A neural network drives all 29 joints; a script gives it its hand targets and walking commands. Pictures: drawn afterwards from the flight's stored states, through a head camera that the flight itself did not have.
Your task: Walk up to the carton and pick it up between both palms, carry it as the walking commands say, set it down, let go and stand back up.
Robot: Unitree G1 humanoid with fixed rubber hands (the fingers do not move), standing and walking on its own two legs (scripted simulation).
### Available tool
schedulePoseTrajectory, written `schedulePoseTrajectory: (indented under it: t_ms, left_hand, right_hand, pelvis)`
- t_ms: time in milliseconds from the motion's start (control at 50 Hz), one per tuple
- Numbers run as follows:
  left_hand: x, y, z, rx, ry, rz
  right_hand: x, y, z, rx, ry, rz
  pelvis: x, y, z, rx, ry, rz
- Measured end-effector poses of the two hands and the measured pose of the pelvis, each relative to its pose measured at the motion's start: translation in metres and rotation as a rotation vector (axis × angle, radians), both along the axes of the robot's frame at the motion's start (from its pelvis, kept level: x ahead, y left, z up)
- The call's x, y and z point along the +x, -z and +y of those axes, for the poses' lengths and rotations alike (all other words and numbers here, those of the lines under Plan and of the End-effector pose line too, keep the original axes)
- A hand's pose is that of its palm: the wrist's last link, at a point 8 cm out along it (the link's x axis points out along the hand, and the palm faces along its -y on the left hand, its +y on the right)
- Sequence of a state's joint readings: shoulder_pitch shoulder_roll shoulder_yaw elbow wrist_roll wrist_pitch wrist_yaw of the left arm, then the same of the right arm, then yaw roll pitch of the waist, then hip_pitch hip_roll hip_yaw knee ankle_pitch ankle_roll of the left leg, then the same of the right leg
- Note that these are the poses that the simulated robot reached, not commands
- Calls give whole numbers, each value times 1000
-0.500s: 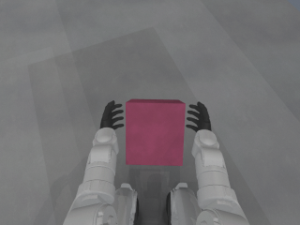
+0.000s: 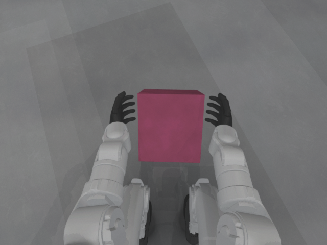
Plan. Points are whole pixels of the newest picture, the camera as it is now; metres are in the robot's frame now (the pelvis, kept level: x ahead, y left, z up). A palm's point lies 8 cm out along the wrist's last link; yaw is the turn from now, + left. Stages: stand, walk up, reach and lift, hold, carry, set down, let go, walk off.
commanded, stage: set down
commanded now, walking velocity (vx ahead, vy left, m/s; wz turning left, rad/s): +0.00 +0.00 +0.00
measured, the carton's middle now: (169, 123) +0.46 +0.00 -0.19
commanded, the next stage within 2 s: none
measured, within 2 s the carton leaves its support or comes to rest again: neither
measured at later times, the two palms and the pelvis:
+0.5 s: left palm (125, 124) +0.44 +0.14 -0.15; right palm (213, 126) +0.44 -0.13 -0.15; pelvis -0.02 -0.01 -0.07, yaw +2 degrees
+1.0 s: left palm (130, 125) +0.46 +0.14 -0.24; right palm (207, 127) +0.46 -0.13 -0.24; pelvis -0.03 +0.00 -0.13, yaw +2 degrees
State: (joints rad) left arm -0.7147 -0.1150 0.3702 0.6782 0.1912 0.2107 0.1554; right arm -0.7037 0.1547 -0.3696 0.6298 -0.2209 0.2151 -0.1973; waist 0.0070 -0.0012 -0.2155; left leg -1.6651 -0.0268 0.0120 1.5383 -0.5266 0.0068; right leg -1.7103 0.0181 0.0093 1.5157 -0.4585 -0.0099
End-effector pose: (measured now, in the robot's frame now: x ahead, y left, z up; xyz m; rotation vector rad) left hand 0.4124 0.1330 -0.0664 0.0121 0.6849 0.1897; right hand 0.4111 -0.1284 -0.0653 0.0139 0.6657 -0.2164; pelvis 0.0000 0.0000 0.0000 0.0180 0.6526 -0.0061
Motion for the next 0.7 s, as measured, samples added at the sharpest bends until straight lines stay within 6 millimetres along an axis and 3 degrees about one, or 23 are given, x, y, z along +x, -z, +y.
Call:
schedulePoseTrajectory:
  t_ms: [700]
  left_hand:
    - [36,124,2,18,16,13]
  right_hand:
    - [34,124,2,-14,-15,17]
  pelvis:
    - [-23,99,-4,-10,-42,78]
